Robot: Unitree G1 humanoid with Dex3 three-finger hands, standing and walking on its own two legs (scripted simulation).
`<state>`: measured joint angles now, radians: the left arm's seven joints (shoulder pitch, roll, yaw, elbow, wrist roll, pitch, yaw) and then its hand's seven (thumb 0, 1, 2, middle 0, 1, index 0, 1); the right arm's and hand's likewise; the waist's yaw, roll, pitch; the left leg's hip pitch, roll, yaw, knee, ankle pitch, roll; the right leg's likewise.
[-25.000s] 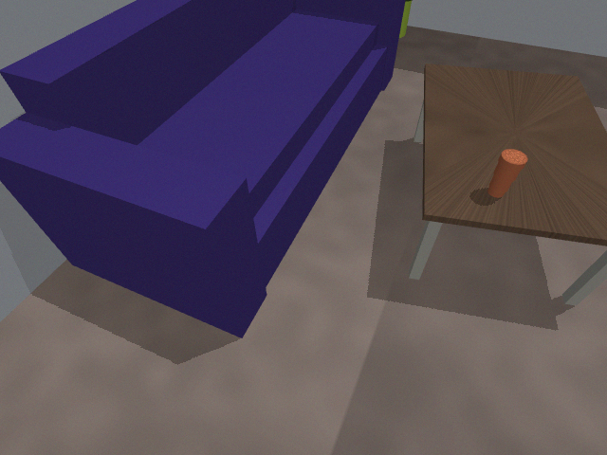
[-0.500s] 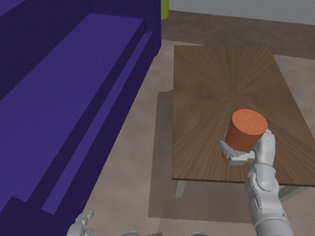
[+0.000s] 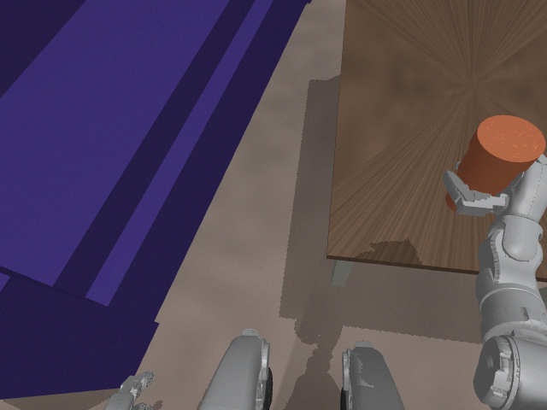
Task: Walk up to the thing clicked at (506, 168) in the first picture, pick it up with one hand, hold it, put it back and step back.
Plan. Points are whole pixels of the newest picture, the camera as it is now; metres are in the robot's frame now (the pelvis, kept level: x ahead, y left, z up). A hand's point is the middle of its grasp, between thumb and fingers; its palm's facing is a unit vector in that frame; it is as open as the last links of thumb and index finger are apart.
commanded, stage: crouch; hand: right
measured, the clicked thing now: (483, 173) +0.44 -0.24 +0.02
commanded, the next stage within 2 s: lower in 0.90 s
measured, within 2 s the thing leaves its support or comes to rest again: neither
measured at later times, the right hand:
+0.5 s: hand (463, 178) +0.48 -0.25 -0.06, palm faces +0.33 +0.94 +0.00, open 8.9 cm
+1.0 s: hand (458, 175) +0.51 -0.26 -0.09, palm faces +0.32 +0.95 -0.01, open 8.9 cm
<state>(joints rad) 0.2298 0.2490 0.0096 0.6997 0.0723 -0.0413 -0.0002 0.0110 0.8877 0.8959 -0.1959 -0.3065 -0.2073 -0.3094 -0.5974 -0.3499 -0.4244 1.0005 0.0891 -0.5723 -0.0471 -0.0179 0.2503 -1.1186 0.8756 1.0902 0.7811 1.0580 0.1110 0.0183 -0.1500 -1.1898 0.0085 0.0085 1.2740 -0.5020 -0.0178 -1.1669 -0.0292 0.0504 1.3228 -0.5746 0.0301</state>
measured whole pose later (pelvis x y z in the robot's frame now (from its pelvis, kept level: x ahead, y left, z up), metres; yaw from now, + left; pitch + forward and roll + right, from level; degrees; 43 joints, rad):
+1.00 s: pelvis -0.03 -0.01 -0.11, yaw +2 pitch +35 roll +5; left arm 0.23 0.27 -0.03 0.68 0.08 0.01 -0.02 0.01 0.88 0.89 -0.20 -0.30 -0.21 -0.31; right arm -0.92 -0.58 -0.59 1.14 0.02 -0.47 0.07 -0.01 0.25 -1.12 0.88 1.09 0.78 1.05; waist 0.18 -0.02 -0.16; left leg -1.69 0.00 0.03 1.66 -0.58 -0.03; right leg -1.68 -0.02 0.09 1.75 -0.67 0.03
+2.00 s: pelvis -0.05 -0.01 -0.20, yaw +2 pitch +37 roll +5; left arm 0.23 0.30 -0.05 0.66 0.08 0.06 -0.03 0.01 0.88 0.88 -0.20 -0.30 -0.21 -0.31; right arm -1.05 -0.67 -0.61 1.16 -0.02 -0.42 0.08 -0.01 0.25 -1.12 0.87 1.09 0.78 1.06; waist 0.22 -0.02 -0.12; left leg -1.99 0.02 0.02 1.95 -0.61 -0.04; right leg -1.99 0.01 0.10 2.04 -0.70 0.02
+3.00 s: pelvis -0.05 -0.01 -0.21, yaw +2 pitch +37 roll +5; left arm 0.22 0.30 -0.07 0.62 0.06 0.09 -0.03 0.00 0.88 0.89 -0.20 -0.30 -0.21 -0.31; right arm -1.08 -0.73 -0.64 1.11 -0.03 -0.36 0.08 -0.02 0.59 -0.03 0.09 0.07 0.09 0.07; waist 0.23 -0.03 -0.11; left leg -2.02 0.02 0.02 1.98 -0.60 -0.05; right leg -2.02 0.01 0.10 2.07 -0.70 0.02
